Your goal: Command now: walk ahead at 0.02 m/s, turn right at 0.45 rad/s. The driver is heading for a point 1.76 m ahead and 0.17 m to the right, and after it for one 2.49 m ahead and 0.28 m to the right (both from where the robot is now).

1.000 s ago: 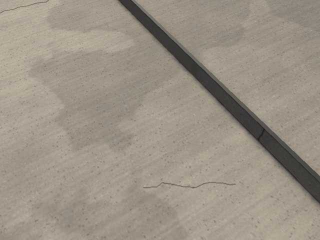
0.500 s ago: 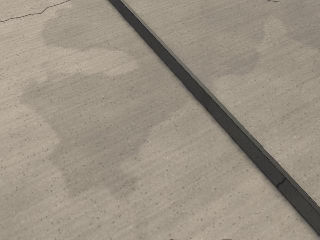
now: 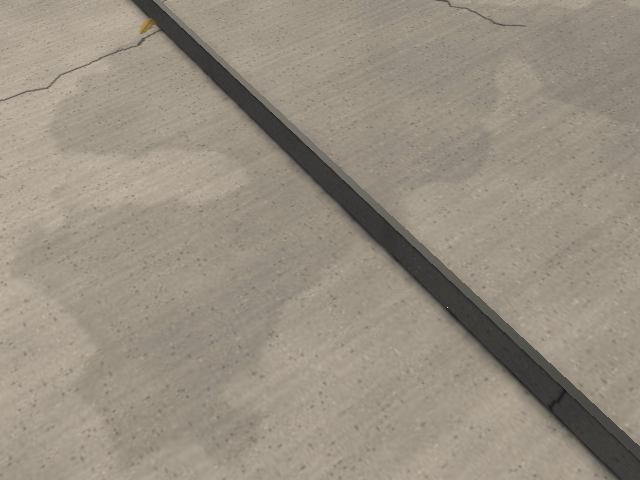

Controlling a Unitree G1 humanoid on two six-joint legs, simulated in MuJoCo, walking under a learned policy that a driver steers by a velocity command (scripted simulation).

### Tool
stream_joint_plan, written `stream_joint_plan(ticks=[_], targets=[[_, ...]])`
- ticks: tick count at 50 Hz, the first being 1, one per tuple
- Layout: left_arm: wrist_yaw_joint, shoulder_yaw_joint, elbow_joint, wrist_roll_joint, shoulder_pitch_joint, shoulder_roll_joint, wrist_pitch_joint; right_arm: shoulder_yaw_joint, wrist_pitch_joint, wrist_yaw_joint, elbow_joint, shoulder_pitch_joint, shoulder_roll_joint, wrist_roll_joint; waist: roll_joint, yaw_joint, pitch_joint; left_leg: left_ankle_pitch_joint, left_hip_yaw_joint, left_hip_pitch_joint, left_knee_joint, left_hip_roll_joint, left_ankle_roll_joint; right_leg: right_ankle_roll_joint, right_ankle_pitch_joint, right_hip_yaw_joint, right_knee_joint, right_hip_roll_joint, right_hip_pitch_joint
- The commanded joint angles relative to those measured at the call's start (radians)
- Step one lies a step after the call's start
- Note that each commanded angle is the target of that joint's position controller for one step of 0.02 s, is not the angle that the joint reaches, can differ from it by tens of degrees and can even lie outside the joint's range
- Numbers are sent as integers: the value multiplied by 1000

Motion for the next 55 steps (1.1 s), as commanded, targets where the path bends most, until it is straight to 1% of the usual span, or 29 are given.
stream_joint_plan(ticks=[1,4,6,7,8,9,10,11,12,14,19,25,28,29,30,31,32,33,35,37,43,46,48,49,50,51,52,54,55], targets=[[14,57,-79,-15,-21,194,-3,-20,-16,4,-85,-4,-67,14,-160,-14,-140,-54,-50,-132,42,37,-29,-223,567,329,-147,-249,244],[19,62,-101,-28,-76,190,45,-16,-25,23,-76,36,-48,19,-176,-32,-164,144,2,44,-183,7,-51,-173,491,278,-126,-167,172],[20,53,-118,-33,-89,155,53,-35,-22,27,-56,105,-78,11,-143,-59,-163,325,3,223,-386,38,-28,-111,223,250,-82,-99,60],[15,37,-120,-16,-46,98,51,-57,-15,17,-67,135,-163,-7,51,-40,-151,369,-205,327,-452,249,47,-50,-66,154,112,-1,-102],[13,39,-150,-12,-27,91,35,-70,-9,20,-76,109,-240,-42,317,-14,-109,494,-496,265,-513,475,216,-6,-393,42,303,113,-270],[11,61,-131,-4,-10,167,22,-58,-20,16,-110,73,-199,-48,223,-15,-88,489,-515,230,-529,512,285,13,-384,75,517,42,-283],[10,76,-99,-16,-2,201,26,-44,-28,10,-121,17,-146,-40,124,7,-58,470,-396,203,-505,453,248,17,-310,71,596,30,-288],[17,78,-69,-16,26,186,38,-39,-32,6,-132,-27,-127,-24,81,26,-39,446,-290,199,-491,382,197,29,-249,54,622,21,-288],[21,75,-60,-12,31,171,48,-34,-34,0,-133,-43,-113,-8,86,21,-29,471,-232,214,-482,354,179,44,-190,46,652,13,-303],[17,65,-74,-19,12,139,52,-28,-28,-13,-128,-15,-104,-10,105,0,-35,563,-127,218,-482,316,187,70,-132,-5,684,16,-286],[-1,37,-140,-17,-90,93,48,-44,-6,-28,-102,80,-138,-10,128,-69,-71,590,-86,371,-482,364,230,102,-124,-53,459,-38,-296],[-17,20,-146,-10,-79,84,46,-55,-2,6,-84,55,-178,17,162,-61,-86,657,-41,299,-450,375,239,54,-149,-144,149,-27,-50],[-27,19,-111,-7,-9,78,43,-43,-1,9,-57,51,-154,42,144,-11,-89,627,-10,250,-361,339,170,-16,93,-174,-201,3,147],[-23,25,-113,-3,1,112,43,-29,-9,12,-35,100,-121,34,92,-17,-113,526,20,173,-318,304,97,-46,231,-102,-250,-41,280],[-10,33,-127,9,27,178,44,-2,-20,22,-54,102,-49,-15,-120,-41,-179,224,104,27,-137,222,2,-105,561,134,-214,-246,432],[-13,22,-132,29,-31,169,36,2,-22,20,-73,82,-45,-17,-241,-44,-148,-101,92,-59,-72,146,-60,-275,591,231,-203,-371,332],[-21,14,-135,32,-48,125,18,-15,-14,12,-75,32,-112,-8,-182,1,-130,-134,37,-65,39,156,-84,-317,485,219,-232,-348,279],[-24,5,-117,35,-69,105,2,-25,-7,11,-69,27,-130,7,-184,-11,-110,-115,12,-79,100,157,-86,-292,438,172,-243,-306,258],[-27,-1,-101,19,-126,91,-16,-32,13,4,-29,79,-129,4,-159,-37,-87,-43,-16,-66,120,166,-97,-242,415,100,-244,-262,218],[-26,-12,-78,24,-151,61,-21,-23,19,9,1,128,-95,10,-145,-59,-90,21,-8,23,81,158,-106,-220,464,13,-230,-222,167],[-3,21,-42,13,-127,144,11,-23,23,10,-42,71,-118,31,-148,-4,-72,18,45,-7,3,131,-82,-263,409,46,-196,-291,223],[8,27,-37,3,-152,146,23,-22,27,17,-45,99,-101,28,-141,-22,-72,48,73,25,-55,122,-52,-250,417,29,-168,-309,216],[15,31,-30,-12,-172,142,30,-24,26,25,-36,146,-96,23,-128,-56,-74,201,96,112,-223,100,-9,-193,343,-26,-109,-278,181],[17,31,-15,-17,-141,124,30,-32,23,24,-41,153,-128,13,-59,-53,-61,376,22,164,-334,121,32,-122,208,-82,-22,-221,129],[15,19,-42,17,-137,69,24,-61,18,8,-54,169,-241,11,215,-12,-78,698,-270,277,-394,318,133,-8,-19,-225,236,-87,-52],[22,15,-87,15,-265,69,19,-62,5,15,-64,198,-262,-16,314,-93,-51,785,-515,273,-484,467,322,27,-417,-162,417,51,-232],[23,26,-79,6,-261,93,16,-54,-16,19,-74,196,-242,-31,188,-91,-66,744,-482,284,-487,459,343,23,-436,-69,574,18,-262],[21,36,-40,-2,-200,102,22,-51,-30,10,-89,99,-208,4,79,-36,-49,644,-334,287,-454,352,241,24,-279,-44,598,-15,-288],[25,42,-33,5,-191,116,23,-44,-27,2,-97,70,-188,20,76,-27,-52,633,-312,292,-453,329,215,33,-216,-38,575,-25,-285]])
Keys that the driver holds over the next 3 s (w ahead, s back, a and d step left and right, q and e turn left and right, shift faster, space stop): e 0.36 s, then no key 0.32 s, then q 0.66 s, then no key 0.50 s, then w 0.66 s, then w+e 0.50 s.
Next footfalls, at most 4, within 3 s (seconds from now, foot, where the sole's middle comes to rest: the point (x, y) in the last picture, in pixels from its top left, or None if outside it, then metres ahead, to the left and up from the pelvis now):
0.14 left None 0.05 0.12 -0.77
0.58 right None -0.01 -0.13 -0.77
0.98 left None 0.01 0.11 -0.77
1.44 right None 0.03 -0.11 -0.77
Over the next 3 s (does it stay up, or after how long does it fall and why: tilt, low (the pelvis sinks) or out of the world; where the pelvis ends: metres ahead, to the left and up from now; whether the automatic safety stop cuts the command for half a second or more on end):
stays up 0.42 0.05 0.01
